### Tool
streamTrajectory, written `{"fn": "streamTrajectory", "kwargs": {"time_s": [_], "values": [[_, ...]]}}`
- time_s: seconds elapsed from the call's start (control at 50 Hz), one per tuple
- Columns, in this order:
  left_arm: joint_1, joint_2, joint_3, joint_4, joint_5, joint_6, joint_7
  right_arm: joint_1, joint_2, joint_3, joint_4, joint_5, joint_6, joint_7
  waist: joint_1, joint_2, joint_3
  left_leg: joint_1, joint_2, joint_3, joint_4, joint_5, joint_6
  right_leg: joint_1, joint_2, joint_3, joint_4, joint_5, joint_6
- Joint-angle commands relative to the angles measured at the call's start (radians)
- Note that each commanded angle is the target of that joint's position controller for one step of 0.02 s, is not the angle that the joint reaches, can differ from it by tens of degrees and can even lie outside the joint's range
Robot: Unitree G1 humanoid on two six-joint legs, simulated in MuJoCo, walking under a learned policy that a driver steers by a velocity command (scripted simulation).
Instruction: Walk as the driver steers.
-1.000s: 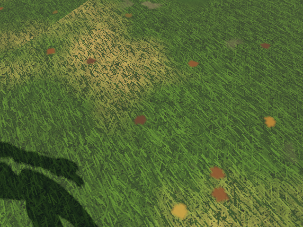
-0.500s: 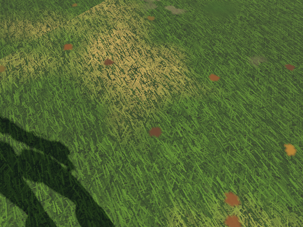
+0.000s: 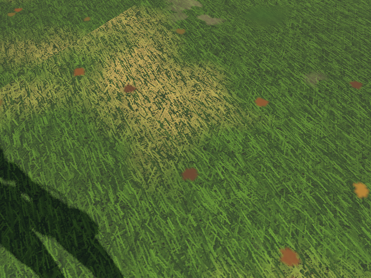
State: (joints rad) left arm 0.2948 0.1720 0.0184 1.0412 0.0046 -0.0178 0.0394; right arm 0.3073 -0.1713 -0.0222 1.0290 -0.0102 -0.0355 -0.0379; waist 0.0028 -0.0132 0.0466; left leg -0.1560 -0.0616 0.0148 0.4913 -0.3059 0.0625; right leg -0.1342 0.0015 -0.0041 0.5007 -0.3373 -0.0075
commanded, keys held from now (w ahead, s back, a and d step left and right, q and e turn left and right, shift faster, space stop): no key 0.70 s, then w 0.30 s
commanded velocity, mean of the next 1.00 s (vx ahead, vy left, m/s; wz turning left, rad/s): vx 0.08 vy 0.00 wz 0.00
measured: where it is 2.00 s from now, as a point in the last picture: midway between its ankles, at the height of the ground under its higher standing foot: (213, 271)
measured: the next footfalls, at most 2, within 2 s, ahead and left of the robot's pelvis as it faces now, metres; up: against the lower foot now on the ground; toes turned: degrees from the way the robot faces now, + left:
right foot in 1.04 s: +0.07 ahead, -0.12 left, +0.00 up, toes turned -4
left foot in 1.52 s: +0.42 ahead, +0.02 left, +0.00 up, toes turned +4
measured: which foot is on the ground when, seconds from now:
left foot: down 0.00-1.00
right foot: down 0.00-0.78, up 0.80-1.00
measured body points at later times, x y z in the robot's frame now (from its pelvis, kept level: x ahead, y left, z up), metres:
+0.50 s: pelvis -0.01 +0.00 +0.01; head +0.00 +0.00 +0.46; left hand -0.02 +0.22 -0.16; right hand -0.01 -0.22 -0.15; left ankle -0.03 +0.08 -0.74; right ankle -0.04 -0.12 -0.74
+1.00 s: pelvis +0.02 -0.03 +0.01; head +0.01 -0.04 +0.46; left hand +0.04 +0.21 -0.14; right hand -0.08 -0.25 -0.16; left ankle -0.03 +0.08 -0.74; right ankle +0.01 -0.12 -0.72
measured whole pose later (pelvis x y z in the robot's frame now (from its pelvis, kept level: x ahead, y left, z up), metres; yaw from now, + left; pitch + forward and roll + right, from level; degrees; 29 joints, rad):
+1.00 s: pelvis +0.02 -0.03 +0.01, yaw -1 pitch +0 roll +1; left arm 0.31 0.15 0.02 1.07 0.02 -0.04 0.00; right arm 0.45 -0.18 -0.05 1.16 -0.01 -0.02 -0.03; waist -0.02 0.04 -0.02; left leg -0.11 -0.03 0.00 0.39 -0.28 0.06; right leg -0.29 -0.01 -0.07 0.64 -0.39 -0.07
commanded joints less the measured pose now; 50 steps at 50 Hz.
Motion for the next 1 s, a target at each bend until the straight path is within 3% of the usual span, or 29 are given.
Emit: {"fn": "streamTrajectory", "kwargs": {"time_s": [0.02,0.34,0.7,0.72,0.76,0.8,0.82,0.84,0.88,0.92,0.96,1.0], "values": [[0.062,0.079,0.009,0.001,-0.002,0.006,0.007,0.055,-0.081,-0.008,-0.001,0.003,0.004,-0.013,0.002,0.035,-0.03,0.075,0.139,-0.115,-0.058,0.57,0.029,0.011,-0.076,0.057,-0.056,0.405,-0.038],[0.035,0.049,-0.01,0.087,0.004,0.019,0.015,0.022,-0.052,0.005,0.09,0.003,0.021,-0.017,0.0,0.007,0.025,0.064,0.135,-0.11,-0.148,0.379,0.008,0.018,-0.092,0.069,-0.143,0.325,-0.027],[0.078,0.024,-0.025,0.131,0.006,0.018,0.012,0.055,-0.03,0.02,0.134,0.002,0.023,-0.011,-0.002,0.01,0.053,0.007,0.132,-0.122,-0.194,0.195,0.007,-0.032,-0.088,0.075,-0.169,0.198,-0.027],[0.09,0.02,-0.026,0.135,0.007,0.019,0.011,0.066,-0.029,0.021,0.137,0.002,0.024,-0.011,-0.004,0.015,0.033,0.013,0.125,-0.124,-0.206,0.099,0.01,-0.029,-0.077,0.068,-0.169,0.129,-0.029],[0.094,0.031,-0.018,0.125,0.014,0.022,0.007,0.085,-0.073,0.002,0.135,0.003,0.033,-0.009,-0.011,0.058,0.051,-0.015,0.118,-0.159,-0.219,-0.204,0.046,-0.086,-0.018,0.021,-0.087,-0.094,-0.045],[0.053,0.021,-0.016,0.088,0.029,0.024,-0.005,0.155,-0.107,-0.017,0.139,-0.001,0.045,-0.004,-0.047,0.115,0.121,-0.033,0.206,-0.302,-0.296,-0.524,0.116,-0.249,0.027,-0.027,0.061,-0.227,-0.057],[0.034,-0.002,-0.021,0.068,0.039,0.019,-0.011,0.19,-0.118,-0.026,0.145,-0.003,0.046,-0.002,-0.06,0.154,0.146,-0.039,0.284,-0.402,-0.35,-0.605,0.162,-0.297,0.026,-0.068,0.156,-0.191,-0.056],[0.009,-0.002,-0.02,0.048,0.043,0.01,-0.017,0.199,-0.111,-0.029,0.144,-0.007,0.043,0.001,-0.066,0.154,0.166,-0.071,0.34,-0.471,-0.39,-0.59,0.197,-0.319,-0.004,-0.062,0.243,-0.145,-0.057],[-0.024,0.023,-0.009,0.014,0.036,-0.009,-0.03,0.178,-0.12,-0.036,0.127,-0.02,0.026,0.005,-0.052,0.106,0.146,-0.045,0.371,-0.487,-0.411,-0.454,0.219,-0.385,-0.04,-0.02,0.358,-0.158,-0.06],[-0.007,0.027,-0.001,0.001,0.026,-0.026,-0.043,0.128,-0.126,-0.04,0.103,-0.013,0.01,0.006,-0.014,0.08,0.098,-0.041,0.332,-0.391,-0.39,-0.339,0.185,-0.345,-0.047,-0.019,0.31,-0.128,-0.06],[0.025,0.013,0.003,-0.003,0.019,-0.034,-0.047,0.076,-0.128,-0.042,0.083,-0.004,0.0,0.007,0.021,0.108,0.084,-0.13,0.275,-0.286,-0.353,-0.277,0.15,-0.193,-0.024,-0.049,0.171,-0.092,-0.062],[0.148,-0.008,0.006,0.04,0.012,-0.033,-0.041,0.045,-0.123,-0.045,0.072,0.006,0.001,0.01,0.072,0.085,0.079,-0.276,0.215,-0.202,-0.257,-0.308,0.131,0.052,0.035,-0.122,-0.01,0.034,-0.061]]}}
